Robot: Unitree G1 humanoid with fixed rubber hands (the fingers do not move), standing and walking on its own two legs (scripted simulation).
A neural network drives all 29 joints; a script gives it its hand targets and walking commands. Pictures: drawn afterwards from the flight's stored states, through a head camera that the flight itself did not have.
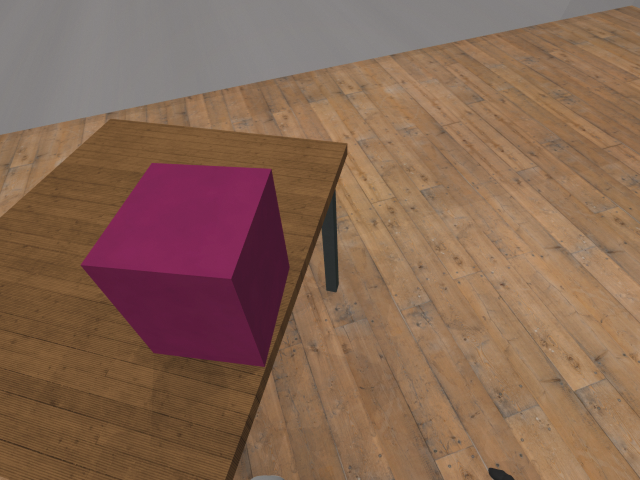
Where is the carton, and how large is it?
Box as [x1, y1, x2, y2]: [81, 163, 289, 366]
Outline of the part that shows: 151,163 82,262 82,267 153,352 264,366 289,267 271,169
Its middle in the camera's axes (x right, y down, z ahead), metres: -0.18 +0.05 +0.64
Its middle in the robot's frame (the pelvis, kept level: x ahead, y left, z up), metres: +0.44 +0.23 -0.02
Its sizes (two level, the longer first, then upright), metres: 0.210 0.200 0.250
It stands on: a table, 0.63 m high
